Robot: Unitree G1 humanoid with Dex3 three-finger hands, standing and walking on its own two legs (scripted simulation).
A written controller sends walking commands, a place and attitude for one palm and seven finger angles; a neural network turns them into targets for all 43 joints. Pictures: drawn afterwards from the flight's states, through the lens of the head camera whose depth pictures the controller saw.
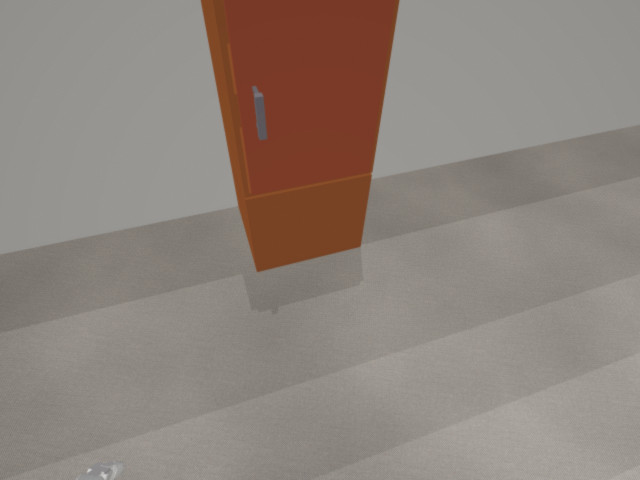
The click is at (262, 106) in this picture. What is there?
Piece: cupboard door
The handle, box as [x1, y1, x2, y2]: [252, 86, 266, 139]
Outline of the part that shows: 252,86 254,93 259,139 266,138 263,97 261,92 259,93 256,87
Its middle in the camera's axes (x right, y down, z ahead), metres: -0.16 -0.32 +0.99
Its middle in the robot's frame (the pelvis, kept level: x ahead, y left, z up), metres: +0.95 +0.21 -0.05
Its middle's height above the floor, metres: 0.72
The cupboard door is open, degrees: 0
